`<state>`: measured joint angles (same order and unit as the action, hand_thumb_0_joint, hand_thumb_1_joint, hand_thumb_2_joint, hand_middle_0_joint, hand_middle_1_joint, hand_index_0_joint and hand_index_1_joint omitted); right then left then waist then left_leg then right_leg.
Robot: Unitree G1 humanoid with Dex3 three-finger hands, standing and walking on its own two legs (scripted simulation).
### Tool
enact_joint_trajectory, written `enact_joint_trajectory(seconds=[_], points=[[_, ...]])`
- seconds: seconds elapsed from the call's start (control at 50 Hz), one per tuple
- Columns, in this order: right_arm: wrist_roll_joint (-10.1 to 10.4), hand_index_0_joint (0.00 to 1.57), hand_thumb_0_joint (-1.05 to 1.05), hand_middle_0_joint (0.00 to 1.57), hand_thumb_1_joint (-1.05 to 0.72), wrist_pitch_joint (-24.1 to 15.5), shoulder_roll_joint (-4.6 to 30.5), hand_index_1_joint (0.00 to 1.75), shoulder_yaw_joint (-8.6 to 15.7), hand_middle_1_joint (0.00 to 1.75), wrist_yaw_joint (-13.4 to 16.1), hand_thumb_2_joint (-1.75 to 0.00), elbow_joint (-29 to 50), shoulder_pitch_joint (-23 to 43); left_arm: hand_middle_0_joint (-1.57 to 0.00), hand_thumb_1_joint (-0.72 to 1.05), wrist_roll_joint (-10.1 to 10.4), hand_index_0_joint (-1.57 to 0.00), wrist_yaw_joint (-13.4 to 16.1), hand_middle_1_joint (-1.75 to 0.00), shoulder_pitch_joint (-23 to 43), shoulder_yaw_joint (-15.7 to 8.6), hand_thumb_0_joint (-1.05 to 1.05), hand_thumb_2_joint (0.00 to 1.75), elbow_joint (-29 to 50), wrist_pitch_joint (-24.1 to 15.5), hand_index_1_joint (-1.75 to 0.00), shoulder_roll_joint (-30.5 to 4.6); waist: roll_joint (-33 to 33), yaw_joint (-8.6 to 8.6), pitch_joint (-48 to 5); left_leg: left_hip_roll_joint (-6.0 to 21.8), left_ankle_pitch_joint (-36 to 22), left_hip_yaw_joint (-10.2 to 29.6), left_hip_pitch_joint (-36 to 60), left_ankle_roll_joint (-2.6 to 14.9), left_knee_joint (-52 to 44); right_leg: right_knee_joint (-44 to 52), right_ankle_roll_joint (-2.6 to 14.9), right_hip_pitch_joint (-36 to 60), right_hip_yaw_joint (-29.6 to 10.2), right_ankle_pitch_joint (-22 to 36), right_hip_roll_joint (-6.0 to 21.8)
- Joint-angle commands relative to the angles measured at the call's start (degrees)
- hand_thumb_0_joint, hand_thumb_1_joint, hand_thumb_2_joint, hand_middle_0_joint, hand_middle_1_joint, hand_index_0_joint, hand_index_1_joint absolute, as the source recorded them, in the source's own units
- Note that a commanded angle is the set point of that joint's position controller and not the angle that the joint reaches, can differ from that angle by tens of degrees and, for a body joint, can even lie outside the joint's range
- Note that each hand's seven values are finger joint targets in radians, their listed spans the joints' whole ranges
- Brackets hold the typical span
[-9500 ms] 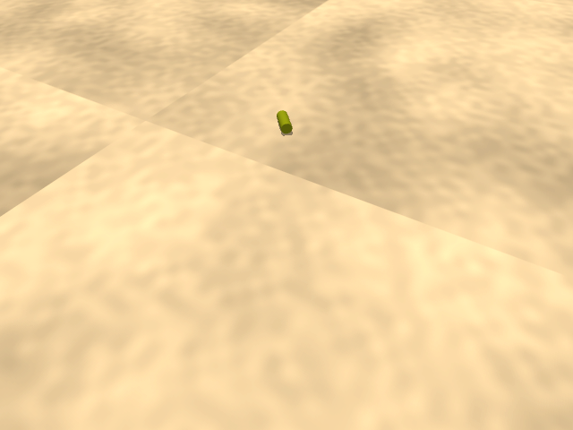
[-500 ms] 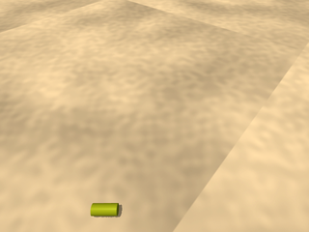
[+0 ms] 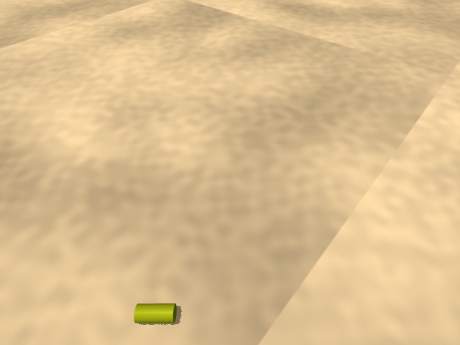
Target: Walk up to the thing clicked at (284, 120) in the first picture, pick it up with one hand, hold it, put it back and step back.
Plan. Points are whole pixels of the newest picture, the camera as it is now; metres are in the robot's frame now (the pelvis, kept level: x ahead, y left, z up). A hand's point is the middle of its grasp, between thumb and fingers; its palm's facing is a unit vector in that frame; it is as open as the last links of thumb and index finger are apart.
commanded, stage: stand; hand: left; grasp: from above
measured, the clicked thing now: (155, 313) +0.42 +0.33 -0.75
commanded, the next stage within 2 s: rise first in 0.22 s
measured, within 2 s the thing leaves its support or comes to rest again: neither
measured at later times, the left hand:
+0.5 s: hand out of the picture +0.13 +0.25 -0.16, palm faces +0.01 -0.94 -0.33, open 8.2 cm
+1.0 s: hand out of the picture +0.12 +0.28 -0.21, palm faces -0.13 -0.89 -0.44, open 14.0 cm
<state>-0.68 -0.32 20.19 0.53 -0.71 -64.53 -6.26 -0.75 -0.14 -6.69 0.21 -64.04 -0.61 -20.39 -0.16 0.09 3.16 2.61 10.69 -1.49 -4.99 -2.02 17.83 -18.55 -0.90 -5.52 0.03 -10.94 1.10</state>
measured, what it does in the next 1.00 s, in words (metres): lowers itself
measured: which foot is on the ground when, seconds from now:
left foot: down 0.00-1.00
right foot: down 0.00-1.00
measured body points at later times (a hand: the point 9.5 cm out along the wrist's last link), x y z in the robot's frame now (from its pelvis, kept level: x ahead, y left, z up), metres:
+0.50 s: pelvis -0.01 +0.00 -0.01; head +0.04 +0.01 +0.43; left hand +0.12 +0.30 -0.14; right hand +0.09 -0.28 -0.14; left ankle -0.01 +0.14 -0.75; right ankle -0.01 -0.13 -0.75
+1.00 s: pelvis -0.01 +0.02 -0.07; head +0.07 +0.04 +0.37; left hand +0.13 +0.32 -0.18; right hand +0.15 -0.24 -0.16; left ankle -0.01 +0.14 -0.75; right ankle -0.01 -0.13 -0.75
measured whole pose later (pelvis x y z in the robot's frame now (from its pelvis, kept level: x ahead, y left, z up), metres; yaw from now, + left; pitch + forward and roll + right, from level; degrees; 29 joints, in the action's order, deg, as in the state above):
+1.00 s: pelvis -0.01 +0.02 -0.07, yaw +1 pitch +14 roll -2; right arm 0.5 -6.0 14.0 2.8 0.4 -34.5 -12.3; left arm -14.2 -1.2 -11.2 -8.0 -33.3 9.7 -18.4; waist -0.1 1.1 -5.0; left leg 2.3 28.1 0.9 -44.8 -0.7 58.8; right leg -56.1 -2.2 -43.0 0.8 -27.1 1.8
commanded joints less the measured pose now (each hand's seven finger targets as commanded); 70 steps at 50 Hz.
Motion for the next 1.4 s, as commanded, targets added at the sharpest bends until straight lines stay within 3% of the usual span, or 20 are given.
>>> enact_joint_trajectory(seconds=[0.0,0.28,0.3,0.32,0.34,0.36,0.4,0.42,0.44,0.48,0.52,0.64,0.82,0.88,1.06,1.14,1.24,1.28,1.32,1.38], points=[[0.08,0.2,0.0,0.2,-0.9,-0.95,11.88,0.3,2.06,0.3,1.03,-0.9,3.1,2.02,-0.2,0.9,0.23,-0.2,0.81,-0.3,1.84,-2.4,0.0,0.9,3.31,-1.11,-0.3,-12.49,-0.11,0.11,-4.39,5.61,-9.53,4.26,1.03,2.37,-2.57,2.43,1.98,-0.57,-4.09,10.13,6.38],[-0.06,0.2,0.0,0.2,-0.9,-1.19,12.2,0.3,2.23,0.3,1.09,-0.9,3.17,1.74,-0.2,0.9,0.19,-0.2,0.68,-0.3,2.15,-2.53,0.0,0.9,3.58,-1.03,-0.3,-12.3,1.01,0.1,-5.21,5.75,-9.23,4.07,1.23,2.62,-2.53,2.22,2.25,-0.04,-4.45,9.99,6.68],[0.03,0.2,0.0,0.2,-0.91,-1.24,12.15,0.3,2.23,0.3,1.09,-0.9,3.15,1.7,-0.15,0.82,0.18,-0.14,0.63,-0.38,1.73,-2.45,0.0,0.96,3.62,-1.03,-0.38,-12.21,0.86,-0.04,-5.19,5.76,-9.63,4.26,1.36,2.54,-2.6,2.24,2.17,-0.4,-4.32,10.09,6.54],[3.92,0.2,0.0,0.2,-0.97,-3.99,2.16,0.3,-0.61,0.3,2.17,-0.91,19.04,0.58,-0.23,0.74,2.74,-0.19,1.41,-0.46,21.84,-2.31,0.0,0.98,23.72,-6.18,-0.46,-1.73,2.3,6.69,0.66,-2.67,-0.85,-2.01,-8.04,2.38,2.35,-0.87,1.13,-12.76,0.68,4.31,-0.9],[4.05,0.2,0.0,0.2,-0.91,-3.99,3.87,0.3,-0.06,0.3,2.67,-0.9,15.93,-2.42,-0.21,0.66,2.38,-0.17,1.81,-0.54,25.96,-3.96,0.0,0.99,17.92,-5.49,-0.54,-5.41,-0.54,4.26,-2.53,-2.68,-0.47,-1.65,-7.58,2.63,3.08,-1.08,0.96,-9.3,1.31,2.83,-0.62],[4.18,0.2,0.0,0.2,-0.89,-3.43,6.0,0.3,1.34,0.3,3.24,-0.9,16.04,-4.45,-0.17,0.58,0.71,-0.16,2.04,-0.62,14.62,-8.31,0.0,0.95,8.34,-3.37,-0.62,-12.47,-1.79,2.44,-1.73,-2.68,-0.04,-1.71,-8.91,2.61,3.49,-1.05,1.23,-9.15,1.88,0.83,-0.99],[3.44,0.2,0.0,0.2,-0.87,-3.44,5.39,0.3,2.31,0.3,3.2,-0.89,18.63,-5.31,-0.15,0.42,-1.86,-0.15,0.12,-0.77,18.04,-8.92,0.0,0.94,6.65,-2.48,-0.77,-13.17,-3.43,2.31,-5.91,-3.02,-0.63,-1.42,-11.93,3.08,7.91,-4.76,1.24,-11.03,1.69,1.24,-0.74],[2.49,0.2,0.0,0.2,-0.89,-3.8,5.58,0.3,3.41,0.3,3.31,-0.9,19.93,-5.7,-0.14,0.34,-3.77,-0.14,-0.58,-0.84,16.94,-10.71,0.0,0.95,6.61,-2.86,-0.83,-14.84,-2.25,1.2,-10.21,-3.22,-1.63,-1.43,-12.24,2.95,9.94,-6.92,1.17,-10.4,1.28,2.98,-0.35],[2.01,0.2,0.0,0.2,-0.89,-3.88,5.35,0.3,4.02,0.3,3.1,-0.89,20.52,-7.32,-0.11,0.26,-5.53,-0.13,-1.1,-0.92,9.59,-11.73,0.0,0.93,2.97,-1.97,-0.9,-13.96,-0.63,0.11,-12.6,-3.63,-3.32,-1.25,-13.75,2.59,11.45,-8.98,1.49,-10.2,1.45,4.25,-0.29],[1.82,0.2,0.0,0.2,-0.88,-4.12,4.76,0.3,4.57,0.3,2.66,-0.89,23.84,-7.66,-0.07,0.1,-7.1,-0.1,-1.36,-1.0,6.49,-12.57,0.0,0.95,7.06,-1.39,-0.98,-13.17,1.86,-1.84,-16.44,-4.08,-5.75,-1.16,-14.91,2.17,13.57,-11.66,1.81,-9.51,1.38,5.89,-0.44],[2.14,0.2,0.0,0.2,-0.89,-4.17,4.36,0.3,4.63,0.3,2.62,-0.9,25.84,-7.39,-0.04,-0.06,-7.95,-0.07,-1.01,-1.07,4.45,-11.43,0.0,0.98,9.5,0.65,-1.04,-10.73,3.39,-1.16,-15.13,-3.94,-5.3,-0.89,-14.73,1.83,13.45,-11.85,1.91,-11.96,1.69,4.78,-0.98],[2.04,0.2,0.0,0.2,-0.84,-5.09,3.32,0.3,4.83,0.3,2.18,-0.88,31.03,-6.16,-0.04,-0.46,-9.61,-0.05,0.19,-1.06,6.4,-11.3,0.0,1.01,18.27,5.61,-1.06,-9.72,0.84,0.69,-15.04,-2.88,-3.4,0.13,-19.39,1.82,18.97,-17.02,1.64,-18.86,2.64,1.51,-1.62],[1.53,0.2,0.0,0.2,-0.86,-7.34,2.68,0.3,5.52,0.3,2.09,-0.89,34.86,-7.53,-0.06,-0.57,-12.28,-0.04,-0.12,-1.04,-0.23,-11.75,0.0,1.04,31.92,6.97,-1.06,-8.83,3.56,1.19,-20.18,-1.77,-4.37,1.6,-26.96,1.57,29.68,-28.63,1.61,-28.21,2.58,1.23,-1.32],[1.5,0.2,0.0,0.2,-0.86,-7.6,2.73,0.3,5.54,0.3,2.05,-0.89,35.39,-7.23,-0.06,-0.56,-13.24,-0.05,-0.15,-1.04,-2.66,-11.92,0.0,1.03,34.99,8.42,-1.06,-9.07,4.82,1.17,-18.65,-1.29,-0.67,2.24,-29.35,1.38,30.5,-30.53,1.77,-31.94,2.82,-2.82,-1.66],[1.24,0.2,0.0,0.2,-0.92,-9.64,1.9,0.3,5.13,0.3,1.89,-0.9,39.84,-5.81,-0.08,-0.58,-14.94,-0.08,0.38,-1.06,-8.82,-11.92,0.0,0.99,46.11,11.45,-1.06,-8.49,4.92,1.52,-22.71,-1.15,0.45,2.9,-35.22,1.92,37.62,-36.64,1.86,-37.69,2.5,-3.8,-1.51],[1.11,0.2,0.0,0.2,-0.93,-10.55,1.82,0.3,4.96,0.3,1.91,-0.91,40.98,-5.14,-0.09,-0.6,-15.39,-0.09,0.48,-1.05,-9.04,-12.09,0.0,1.0,48.93,11.81,-1.06,-9.12,5.27,1.82,-22.78,-1.06,4.98,3.69,-38.96,1.9,39.58,-39.23,1.83,-41.4,2.62,-7.01,-1.52],[0.78,0.2,0.0,0.2,-0.92,-11.87,2.08,0.3,4.53,0.3,1.86,-0.9,40.1,-4.19,-0.09,-0.61,-19.79,-0.07,0.61,-1.04,-1.65,-12.57,0.0,1.01,43.48,8.68,-1.05,-11.67,4.13,3.37,-23.11,-1.31,7.91,3.65,-47.31,2.25,47.62,-46.52,1.91,-50.35,2.33,-9.33,-1.48],[0.73,0.2,0.0,0.2,-0.91,-12.59,2.38,0.3,4.66,0.3,1.51,-0.9,39.34,-3.41,-0.09,-0.6,-21.9,-0.08,0.54,-1.04,1.73,-13.4,0.0,1.01,40.24,5.91,-1.05,-13.29,4.52,2.53,-23.97,-1.86,10.57,2.98,-52.12,2.31,51.71,-50.22,1.99,-54.77,1.88,-11.54,-1.23],[0.93,0.2,0.0,0.2,-0.91,-13.13,3.03,0.3,4.87,0.3,0.91,-0.9,38.17,-3.38,-0.1,-0.6,-24.57,-0.08,0.43,-1.05,5.15,-12.2,0.0,1.0,37.79,2.62,-1.06,-13.29,3.08,2.71,-27.74,-2.15,10.1,2.79,-55.69,2.41,55.94,-54.12,1.93,-57.79,1.63,-10.96,-1.28],[1.01,0.2,0.0,0.2,-0.93,-13.5,4.44,0.3,5.21,0.3,0.33,-0.91,36.39,-3.6,-0.1,-0.61,-28.38,-0.09,0.31,-1.06,9.44,-15.26,0.0,1.02,36.44,-2.23,-1.08,-19.12,6.63,1.02,-34.01,-2.04,6.55,3.41,-57.74,2.18,61.15,-61.28,2.2,-64.06,1.33,-9.42,-1.09]])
